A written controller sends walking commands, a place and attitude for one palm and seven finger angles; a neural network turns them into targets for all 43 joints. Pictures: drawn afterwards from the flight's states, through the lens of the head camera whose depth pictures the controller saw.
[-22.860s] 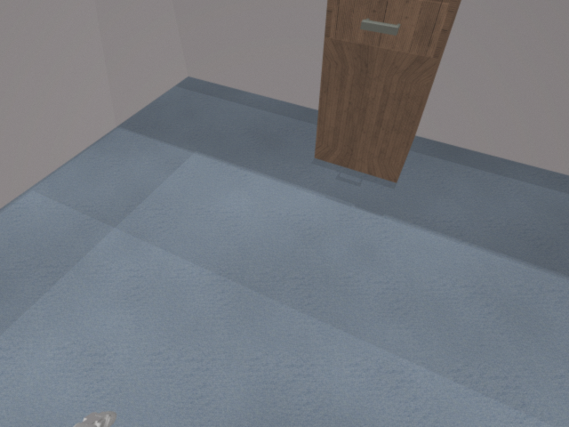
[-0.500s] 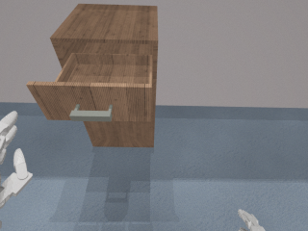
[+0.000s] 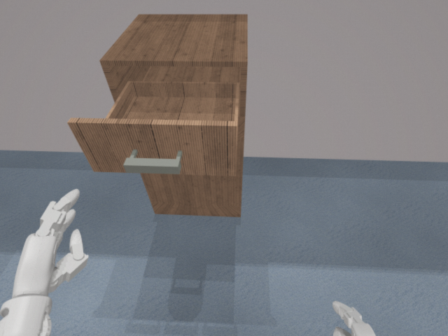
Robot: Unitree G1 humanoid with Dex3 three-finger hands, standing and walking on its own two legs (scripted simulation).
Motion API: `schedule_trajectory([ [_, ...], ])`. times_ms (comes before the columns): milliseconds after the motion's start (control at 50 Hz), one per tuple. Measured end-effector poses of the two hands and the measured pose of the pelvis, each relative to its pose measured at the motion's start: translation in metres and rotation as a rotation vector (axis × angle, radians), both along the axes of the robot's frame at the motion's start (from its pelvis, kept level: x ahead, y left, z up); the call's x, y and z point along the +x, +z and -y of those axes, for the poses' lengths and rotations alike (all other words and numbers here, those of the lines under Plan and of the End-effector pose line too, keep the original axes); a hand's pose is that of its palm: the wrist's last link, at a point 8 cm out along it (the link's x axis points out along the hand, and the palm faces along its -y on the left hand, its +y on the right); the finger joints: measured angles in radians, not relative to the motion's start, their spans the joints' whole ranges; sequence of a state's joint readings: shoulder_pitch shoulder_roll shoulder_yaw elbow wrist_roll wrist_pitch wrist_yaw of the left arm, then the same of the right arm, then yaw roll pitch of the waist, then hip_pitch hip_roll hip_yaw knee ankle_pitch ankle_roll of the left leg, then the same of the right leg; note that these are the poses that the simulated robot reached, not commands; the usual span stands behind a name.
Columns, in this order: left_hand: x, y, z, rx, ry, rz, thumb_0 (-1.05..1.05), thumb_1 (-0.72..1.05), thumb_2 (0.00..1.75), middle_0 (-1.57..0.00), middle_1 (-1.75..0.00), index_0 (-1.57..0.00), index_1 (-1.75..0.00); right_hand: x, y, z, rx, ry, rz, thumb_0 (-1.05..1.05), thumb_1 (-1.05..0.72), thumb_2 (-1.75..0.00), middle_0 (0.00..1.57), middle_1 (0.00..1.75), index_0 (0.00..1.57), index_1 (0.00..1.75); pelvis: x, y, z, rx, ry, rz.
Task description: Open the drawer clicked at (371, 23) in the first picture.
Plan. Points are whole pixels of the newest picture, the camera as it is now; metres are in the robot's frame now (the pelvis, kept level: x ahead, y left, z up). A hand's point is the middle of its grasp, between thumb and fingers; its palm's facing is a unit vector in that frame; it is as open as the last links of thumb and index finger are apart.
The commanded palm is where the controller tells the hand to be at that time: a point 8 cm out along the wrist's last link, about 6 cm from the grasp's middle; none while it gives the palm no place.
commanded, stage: let the arm hang, fingers relaxed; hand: left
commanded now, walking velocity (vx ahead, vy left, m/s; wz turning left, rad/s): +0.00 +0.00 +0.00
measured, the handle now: (155, 159) +0.53 +0.22 -0.01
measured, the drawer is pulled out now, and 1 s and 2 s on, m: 0.30 0.30 0.30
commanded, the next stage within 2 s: look to check the result in 1.02 s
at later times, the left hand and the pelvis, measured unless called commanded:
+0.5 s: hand out of the picture -0.04 +0.20 -0.16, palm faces +0.04 -0.97 -0.23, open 7.3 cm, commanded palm none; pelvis +0.00 +0.01 +0.01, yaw -1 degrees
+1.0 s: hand out of the picture +0.00 +0.18 -0.16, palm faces +0.03 -0.98 -0.18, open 7.3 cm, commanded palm none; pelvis +0.00 +0.01 +0.01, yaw -2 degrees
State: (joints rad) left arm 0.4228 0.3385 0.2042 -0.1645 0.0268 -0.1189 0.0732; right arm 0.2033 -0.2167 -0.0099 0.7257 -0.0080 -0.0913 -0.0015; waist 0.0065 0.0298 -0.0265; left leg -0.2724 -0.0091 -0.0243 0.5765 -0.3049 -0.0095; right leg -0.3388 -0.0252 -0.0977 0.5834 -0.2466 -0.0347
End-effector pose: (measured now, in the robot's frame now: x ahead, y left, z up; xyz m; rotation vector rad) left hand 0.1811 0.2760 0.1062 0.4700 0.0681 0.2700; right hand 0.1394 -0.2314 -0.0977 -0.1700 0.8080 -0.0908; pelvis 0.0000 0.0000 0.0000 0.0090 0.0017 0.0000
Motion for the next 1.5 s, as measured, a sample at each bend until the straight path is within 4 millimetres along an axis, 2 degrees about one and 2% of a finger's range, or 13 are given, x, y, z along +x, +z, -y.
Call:
schedule_trajectory([
  [60,-0.006,-0.1,0.003,-0.16,0.077,-0.382,0.01,0.9,0.9,-0.19,-0.3,-0.2,-0.3,-0.012,-0.019,-0.001,0.012,-0.008,-0.103,0.01,-0.91,-0.9,0.21,0.3,0.2,0.3,-0.001,-0.004,-0.002,0.003,0.008,0.007],
  [120,-0.044,-0.183,0.026,-0.296,0.105,-0.733,0.01,0.91,0.9,-0.19,-0.3,-0.2,-0.3,-0.037,-0.027,-0.003,0.006,-0.038,-0.201,0.01,-0.91,-0.9,0.2,0.3,0.2,0.3,-0.002,-0.006,-0.002,0.008,0.005,0.026],
  [160,-0.079,-0.22,0.047,-0.371,0.103,-0.926,0.01,0.91,0.9,-0.19,-0.3,-0.2,-0.3,-0.059,-0.028,-0.004,-0.005,-0.061,-0.273,0.01,-0.91,-0.9,0.2,0.3,0.2,0.3,-0.003,-0.004,-0.002,0.005,-0.002,0.035],
  [200,-0.112,-0.24,0.06,-0.444,0.143,-1.046,0.0,0.93,0.9,-0.2,-0.3,-0.2,-0.3,-0.084,-0.028,-0.005,-0.02,-0.078,-0.356,0.01,-0.91,-0.9,0.2,0.3,0.2,0.3,-0.003,-0.001,-0.002,-0.006,-0.003,0.037],
  [280,-0.154,-0.246,0.046,-0.453,0.234,-1.145,-0.03,1.01,0.9,-0.2,-0.3,-0.21,-0.3,-0.13,-0.027,-0.002,-0.051,-0.1,-0.527,0.01,-0.93,-0.9,0.2,0.3,0.2,0.3,-0.005,0.005,0.0,-0.019,0.004,0.031],
  [360,-0.193,-0.243,0.034,-0.433,0.285,-1.263,-0.02,0.98,0.9,-0.2,-0.3,-0.21,-0.3,-0.164,-0.027,-0.004,-0.044,-0.126,-0.634,0.01,-0.93,-0.9,0.2,0.3,0.2,0.3,-0.004,0.009,-0.002,-0.021,0.001,0.028],
  [420,-0.214,-0.239,0.029,-0.419,0.314,-1.327,-0.01,0.96,0.9,-0.2,-0.3,-0.2,-0.3,-0.18,-0.029,-0.01,-0.025,-0.141,-0.675,0.01,-0.92,-0.9,0.2,0.3,0.2,0.3,-0.003,0.01,-0.005,-0.02,-0.003,0.03],
  [500,-0.226,-0.235,0.028,-0.409,0.33,-1.367,0.0,0.93,0.9,-0.2,-0.3,-0.2,-0.3,-0.19,-0.033,-0.023,0.012,-0.148,-0.696,0.01,-0.92,-0.9,0.2,0.3,0.2,0.3,-0.003,0.011,-0.007,-0.017,-0.011,0.036],
  [600,-0.222,-0.235,0.034,-0.412,0.316,-1.357,0.01,0.92,0.9,-0.19,-0.3,-0.2,-0.3,-0.19,-0.04,-0.041,0.061,-0.146,-0.685,0.01,-0.91,-0.9,0.2,0.3,0.2,0.3,-0.005,0.012,-0.01,-0.014,-0.018,0.041],
  [780,-0.191,-0.241,0.053,-0.443,0.248,-1.277,0.01,0.91,0.9,-0.2,-0.3,-0.2,-0.3,-0.18,-0.043,-0.058,0.103,-0.151,-0.635,0.01,-0.91,-0.9,0.2,0.3,0.2,0.3,-0.006,0.011,-0.011,-0.01,-0.025,0.043],
  [940,-0.185,-0.241,0.051,-0.44,0.246,-1.262,0.02,0.93,0.9,-0.2,-0.3,-0.2,-0.3,-0.181,-0.042,-0.054,0.092,-0.168,-0.63,0.01,-0.91,-0.9,0.2,0.3,0.2,0.3,-0.005,0.011,-0.01,-0.01,-0.027,0.046],
  [1240,-0.196,-0.24,0.052,-0.439,0.264,-1.307,0.01,0.91,0.9,-0.2,-0.3,-0.2,-0.3,-0.19,-0.039,-0.042,0.066,-0.178,-0.67,0.01,-0.91,-0.9,0.2,0.3,0.2,0.3,-0.004,0.012,-0.008,-0.009,-0.029,0.044],
  [1500,-0.187,-0.238,0.055,-0.431,0.265,-1.296,0.01,0.91,0.9,-0.2,-0.3,-0.2,-0.3,-0.179,-0.041,-0.04,0.076,-0.17,-0.66,0.01,-0.91,-0.9,0.2,0.3,0.2,0.3,0.0,0.013,-0.004,-0.008,-0.029,0.042],
])
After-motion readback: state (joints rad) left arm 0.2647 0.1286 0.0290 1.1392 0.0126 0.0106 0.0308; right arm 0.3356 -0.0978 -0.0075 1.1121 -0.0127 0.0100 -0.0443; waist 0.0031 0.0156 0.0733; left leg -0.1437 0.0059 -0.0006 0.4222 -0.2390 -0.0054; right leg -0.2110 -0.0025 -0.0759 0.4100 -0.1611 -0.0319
